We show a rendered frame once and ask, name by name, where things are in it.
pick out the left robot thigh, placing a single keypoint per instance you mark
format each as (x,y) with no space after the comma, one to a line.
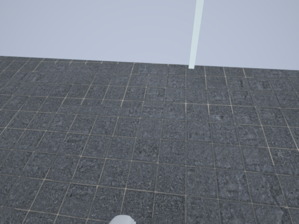
(122,219)

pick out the panel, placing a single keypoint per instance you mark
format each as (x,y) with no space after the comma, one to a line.
(195,32)

